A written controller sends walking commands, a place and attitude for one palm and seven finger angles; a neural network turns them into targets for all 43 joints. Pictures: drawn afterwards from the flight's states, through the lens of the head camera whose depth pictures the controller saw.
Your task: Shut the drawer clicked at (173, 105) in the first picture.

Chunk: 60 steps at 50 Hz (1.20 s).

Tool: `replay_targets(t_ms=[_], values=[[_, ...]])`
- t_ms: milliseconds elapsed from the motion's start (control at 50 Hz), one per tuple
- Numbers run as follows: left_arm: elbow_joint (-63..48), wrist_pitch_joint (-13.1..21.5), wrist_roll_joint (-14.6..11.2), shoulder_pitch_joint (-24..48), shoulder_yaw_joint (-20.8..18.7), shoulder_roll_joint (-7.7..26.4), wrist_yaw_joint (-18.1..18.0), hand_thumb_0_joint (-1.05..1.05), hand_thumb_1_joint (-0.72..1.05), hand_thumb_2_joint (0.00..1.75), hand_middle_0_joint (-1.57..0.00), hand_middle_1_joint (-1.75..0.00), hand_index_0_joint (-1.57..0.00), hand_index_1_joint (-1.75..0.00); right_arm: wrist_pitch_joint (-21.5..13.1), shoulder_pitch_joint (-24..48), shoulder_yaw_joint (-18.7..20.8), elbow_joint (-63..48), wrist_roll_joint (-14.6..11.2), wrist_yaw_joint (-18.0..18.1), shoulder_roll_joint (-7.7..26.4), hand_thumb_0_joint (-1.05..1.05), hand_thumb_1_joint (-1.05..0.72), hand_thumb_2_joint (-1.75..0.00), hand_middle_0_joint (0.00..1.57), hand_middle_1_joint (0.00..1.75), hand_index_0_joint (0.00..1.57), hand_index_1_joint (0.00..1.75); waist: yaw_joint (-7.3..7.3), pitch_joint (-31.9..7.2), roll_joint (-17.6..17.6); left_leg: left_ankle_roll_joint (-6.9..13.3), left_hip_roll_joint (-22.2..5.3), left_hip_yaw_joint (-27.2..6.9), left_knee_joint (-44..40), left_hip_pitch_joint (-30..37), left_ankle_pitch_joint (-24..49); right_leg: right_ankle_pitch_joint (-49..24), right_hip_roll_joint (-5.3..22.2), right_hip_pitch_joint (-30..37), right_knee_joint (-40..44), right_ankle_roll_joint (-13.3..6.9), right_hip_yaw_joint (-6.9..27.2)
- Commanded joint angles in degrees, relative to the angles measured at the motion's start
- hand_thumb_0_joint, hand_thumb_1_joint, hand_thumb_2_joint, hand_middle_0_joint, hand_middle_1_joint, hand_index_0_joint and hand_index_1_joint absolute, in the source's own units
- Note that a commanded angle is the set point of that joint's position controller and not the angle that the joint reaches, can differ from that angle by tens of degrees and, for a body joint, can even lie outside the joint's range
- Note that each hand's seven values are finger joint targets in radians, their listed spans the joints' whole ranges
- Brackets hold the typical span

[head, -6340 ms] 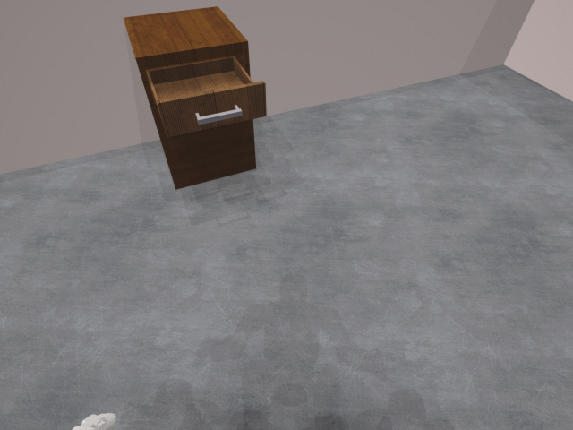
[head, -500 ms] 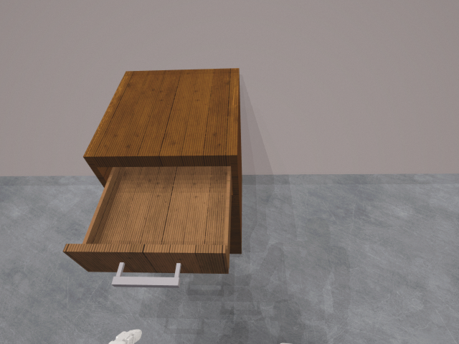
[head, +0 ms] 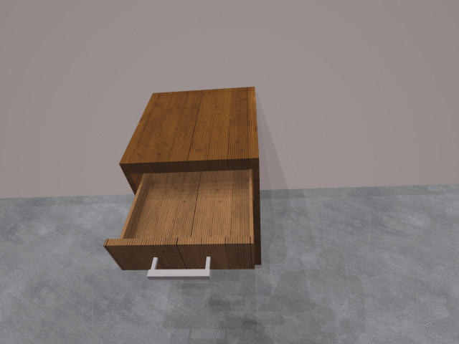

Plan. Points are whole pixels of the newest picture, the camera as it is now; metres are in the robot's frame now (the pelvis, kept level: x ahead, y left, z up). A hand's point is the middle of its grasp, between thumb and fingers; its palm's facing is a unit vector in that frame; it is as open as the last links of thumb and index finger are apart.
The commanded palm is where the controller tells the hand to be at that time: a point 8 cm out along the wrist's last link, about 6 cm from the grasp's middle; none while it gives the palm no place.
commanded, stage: come to a stop and stand still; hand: left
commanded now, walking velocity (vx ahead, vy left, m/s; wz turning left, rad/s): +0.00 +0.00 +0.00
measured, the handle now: (180, 267) +0.36 +0.18 -0.20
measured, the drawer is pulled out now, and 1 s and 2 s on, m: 0.26 0.26 0.26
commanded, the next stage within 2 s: look again from close up in 0.38 s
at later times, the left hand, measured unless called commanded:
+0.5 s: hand out of the picture -0.02 +0.17 -0.14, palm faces +0.04 -0.97 -0.24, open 7.3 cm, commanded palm none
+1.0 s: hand out of the picture +0.00 +0.14 -0.15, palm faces +0.05 -0.98 -0.20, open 7.3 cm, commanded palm none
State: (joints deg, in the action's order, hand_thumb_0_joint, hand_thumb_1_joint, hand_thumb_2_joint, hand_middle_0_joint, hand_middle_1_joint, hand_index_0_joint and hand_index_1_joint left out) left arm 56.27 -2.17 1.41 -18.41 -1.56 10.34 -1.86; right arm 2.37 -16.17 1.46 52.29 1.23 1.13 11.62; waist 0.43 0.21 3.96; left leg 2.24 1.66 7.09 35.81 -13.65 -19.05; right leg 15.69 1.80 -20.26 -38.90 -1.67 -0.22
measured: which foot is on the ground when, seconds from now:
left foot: down 0.00-1.00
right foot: down 0.00-1.00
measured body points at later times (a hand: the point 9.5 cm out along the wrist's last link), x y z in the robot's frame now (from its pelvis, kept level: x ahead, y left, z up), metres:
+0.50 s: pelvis -0.02 +0.00 +0.02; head -0.02 -0.04 +0.47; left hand -0.02 +0.22 -0.12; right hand -0.04 -0.21 -0.16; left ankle +0.01 +0.10 -0.72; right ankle +0.00 -0.09 -0.72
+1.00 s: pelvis +0.01 -0.03 +0.02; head +0.02 -0.05 +0.47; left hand +0.00 +0.19 -0.13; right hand +0.00 -0.24 -0.15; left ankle +0.01 +0.10 -0.72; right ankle +0.00 -0.09 -0.72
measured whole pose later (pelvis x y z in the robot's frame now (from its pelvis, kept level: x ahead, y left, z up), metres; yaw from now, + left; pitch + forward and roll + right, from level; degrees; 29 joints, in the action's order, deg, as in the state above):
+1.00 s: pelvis +0.01 -0.03 +0.02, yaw +2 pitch -1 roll +1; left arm 64.1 1.5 0.4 -18.5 1.4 6.6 -2.0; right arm -0.8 -18.9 -1.3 64.2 0.5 2.0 9.2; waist -0.7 0.5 2.1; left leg -0.3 -0.8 3.9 22.3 -9.3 -12.0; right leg 14.1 -3.2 -8.6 -23.5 -4.4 -2.0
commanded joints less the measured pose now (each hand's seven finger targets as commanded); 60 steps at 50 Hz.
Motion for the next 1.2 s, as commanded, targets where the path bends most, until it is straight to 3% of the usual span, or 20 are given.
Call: replay_targets(t_ms=[0,20,60,100,140,180,220,260,320,340,380,540,920,1060,1080,1100,1120,1140,1160,1180], values=[[-6.2,1.8,0.1,4.0,-1.8,8.9,-0.3,0.0,0.9,0.9,-0.2,-0.3,-0.2,-0.3,-0.7,-9.0,0.9,-1.2,-0.2,-0.2,3.4,0.0,-0.9,-0.9,0.2,0.3,0.2,0.3,-4.56,2.9,-19.0,-0.8,-1.7,-5.7,-1.3,6.2,-3.9,26.6,8.9,-13.7,24.5,-5.5,15.2],[-6.7,1.6,0.2,5.2,-2.0,8.8,-0.5,0.0,0.9,0.9,-0.2,-0.3,-0.2,-0.3,-0.6,-10.5,1.0,-0.5,-0.2,-0.2,3.6,0.0,-0.9,-0.9,0.2,0.3,0.2,0.3,-5.04,2.4,-20.7,-0.9,-1.5,-5.5,0.5,8.4,-3.2,27.5,9.2,-15.9,25.5,-5.3,14.3],[-7.3,1.3,0.3,6.0,-2.2,8.2,-0.7,0.0,0.9,0.9,-0.2,-0.3,-0.2,-0.3,-0.9,-12.7,0.9,0.5,-0.1,-0.3,2.9,0.0,-0.9,-0.9,0.2,0.3,0.2,0.3,-5.75,1.7,-16.4,-0.8,-1.4,-5.5,-2.2,11.0,-2.2,24.8,8.1,-17.1,23.2,-4.6,11.9],[-6.5,1.1,-0.1,3.8,-1.8,6.2,-0.4,0.0,0.9,0.9,-0.2,-0.3,-0.2,-0.3,-1.7,-11.8,0.5,0.7,0.3,-0.3,3.0,0.0,-0.9,-0.9,0.2,0.3,0.2,0.3,-4.58,3.2,-5.5,0.3,-5.0,-10.3,-14.1,5.8,-6.5,19.0,3.2,-13.1,13.9,-2.3,7.2],[-4.9,1.1,-0.4,-1.3,-1.2,3.9,-0.1,0.0,0.9,0.9,-0.2,-0.3,-0.2,-0.3,-2.9,-5.1,0.7,-0.4,0.5,0.0,5.4,0.0,-0.9,-0.9,0.2,0.3,0.2,0.3,-0.47,4.7,10.4,3.0,-13.2,-21.5,-26.5,-7.0,-15.3,6.8,-2.1,-3.0,0.9,-0.2,0.7],[-2.6,0.4,0.0,-4.6,-1.3,2.9,0.2,0.0,0.9,0.9,-0.2,-0.3,-0.2,-0.3,-2.4,-0.3,0.6,-0.8,0.2,0.2,5.6,0.0,-0.9,-0.9,0.2,0.3,0.2,0.3,1.82,5.0,7.7,4.7,-13.4,-19.1,-27.1,-14.7,-16.1,5.2,-2.1,3.3,-6.2,-0.4,0.7],[-1.6,0.5,0.0,-5.6,-1.0,1.5,0.3,0.0,0.9,0.9,-0.2,-0.3,-0.2,-0.3,-2.4,0.3,0.5,-0.3,0.1,0.3,5.5,0.0,-0.9,-0.9,0.2,0.3,0.2,0.3,2.21,5.0,3.3,5.1,-12.7,-17.3,-25.6,-13.7,-13.3,4.8,-1.9,3.7,-5.4,-0.1,0.6],[-1.3,1.2,-0.1,-4.3,-0.5,0.8,0.4,0.0,0.9,0.9,-0.2,-0.3,-0.2,-0.3,-2.5,-1.6,0.1,1.0,0.1,0.5,5.1,0.0,-0.9,-0.9,0.2,0.3,0.2,0.3,1.71,6.8,-0.8,4.2,-12.0,-16.5,-23.3,-11.2,-11.6,3.6,-0.8,4.5,6.0,-0.4,1.5],[-0.6,2.9,-0.3,-3.3,0.2,2.0,-0.1,0.0,0.9,0.9,-0.2,-0.3,-0.2,-0.3,-3.0,-5.8,-0.5,2.9,-0.4,0.4,2.6,0.0,-0.9,-0.9,0.2,0.3,0.2,0.3,-0.85,6.0,-5.7,0.6,-6.5,-12.1,-17.5,-5.1,-2.3,4.4,3.8,3.0,18.3,-3.2,10.9],[-0.5,3.0,-0.5,-1.8,0.4,2.7,-0.1,0.0,0.9,0.9,-0.2,-0.3,-0.2,-0.3,-3.1,-6.8,-0.8,3.7,-0.4,0.3,2.0,0.0,-0.9,-0.9,0.2,0.3,0.2,0.3,-1.79,6.0,-3.9,0.3,-6.3,-12.2,-18.2,-2.7,-1.1,5.2,4.0,1.0,18.9,-3.7,10.8],[0.1,3.5,-0.6,-1.4,0.4,2.4,-0.1,0.0,0.9,0.9,-0.2,-0.3,-0.2,-0.3,-3.0,-7.9,-0.7,4.7,-0.3,0.4,2.7,0.0,-0.9,-0.9,0.2,0.3,0.2,0.3,-2.13,3.4,-8.4,0.0,-6.4,-10.5,-16.2,1.0,-0.4,8.4,3.6,0.1,20.1,-3.3,10.4],[1.4,3.4,-0.7,-1.8,0.9,2.2,-0.1,0.0,0.9,0.9,-0.2,-0.3,-0.2,-0.3,-3.3,-7.4,-1.3,6.6,-0.4,0.3,2.1,0.0,-0.9,-0.9,0.2,0.3,0.2,0.3,-1.78,5.5,-4.2,-0.1,-6.9,-10.4,-18.6,0.4,0.2,6.8,2.7,0.9,21.0,-2.5,9.0],[6.0,4.6,-1.1,-3.8,1.9,2.1,-0.4,0.0,0.9,0.9,-0.2,-0.3,-0.2,-0.3,-4.0,-6.9,-2.4,10.8,-0.7,1.0,1.4,0.0,-0.9,-0.9,0.2,0.3,0.2,0.3,-1.19,1.8,-4.9,-0.8,-7.1,-8.3,-16.1,4.4,12.5,-14.3,4.0,9.7,20.7,-2.1,7.3],[6.8,4.4,-1.0,-4.0,2.1,2.0,-0.6,0.0,0.9,0.9,-0.2,-0.3,-0.2,-0.3,-3.9,-6.7,-2.4,11.6,-0.7,1.2,1.2,0.0,-0.9,-0.9,0.2,0.3,0.2,0.3,-1.03,4.1,-4.6,-0.9,-7.4,-8.1,-16.2,4.3,13.2,-16.9,3.9,9.7,20.8,-1.7,6.7],[8.3,5.9,-0.4,-8.8,0.9,4.6,-3.0,0.0,0.9,0.9,-0.2,-0.3,-0.2,-0.3,-4.5,1.1,-1.4,7.4,-1.1,0.5,2.7,0.0,-0.9,-0.9,0.2,0.3,0.2,0.3,2.19,7.9,-13.0,-3.0,-6.9,-4.3,-1.6,-5.0,5.3,-47.1,8.7,10.1,20.2,5.2,11.4],[-75.0,18.4,-13.6,33.3,0.2,14.7,-0.4,0.0,0.9,0.9,-0.22,-0.32,-0.22,-0.32,-12.4,1.0,-0.1,-13.2,-3.4,3.6,14.4,0.0,-0.9,-0.9,0.2,0.3,0.2,0.3,-6.4,-19.1,-2.6,0.8,-1.1,-6.4,-11.1,11.6,14.6,-27.5,4.0,12.7,14.4,2.0,8.0],[-60.6,15.5,-9.1,13.4,-0.9,11.0,-2.4,0.0,0.9,0.9,-0.24,-0.34,-0.24,-0.34,-16.7,6.6,-1.4,-10.1,-2.4,5.1,8.8,0.0,-0.9,-0.9,0.2,0.3,0.2,0.3,-0.45,-19.3,10.4,1.6,-1.2,-3.9,-11.5,13.6,19.3,-15.9,-0.7,13.1,14.4,-0.7,6.1],[-59.6,13.3,-10.2,11.4,1.4,8.4,-5.0,0.0,0.9,0.9,-0.26,-0.37,-0.26,-0.37,-18.2,7.5,-0.2,-8.1,-2.5,5.0,10.6,0.0,-0.9,-0.9,0.2,0.3,0.2,0.3,-2.58,-13.0,10.5,0.0,-1.4,-4.8,-11.1,8.8,16.6,-9.2,-1.0,7.5,15.4,-1.2,3.0],[-42.7,8.2,-9.6,-5.5,6.2,-3.7,-4.7,0.0,0.9,0.9,-0.28,-0.39,-0.28,-0.39,-18.5,5.2,-0.7,-7.1,-3.2,4.5,7.2,0.0,-0.9,-0.9,0.2,0.3,0.2,0.3,-2.16,-5.2,2.5,0.3,-2.5,-6.1,-11.0,3.6,12.6,-6.3,-0.9,4.9,15.2,-0.3,0.3],[-53.1,10.4,-12.9,2.7,5.4,-1.9,-3.7,0.0,0.9,0.9,-0.3,-0.41,-0.3,-0.41,-19.2,5.8,-0.6,-11.2,-3.8,4.6,9.1,0.0,-0.9,-0.9,0.2,0.3,0.2,0.3,-2.94,0.4,-2.3,0.9,-2.4,-8.4,-9.4,0.2,11.1,-5.4,-0.9,1.6,14.7,0.7,0.4]])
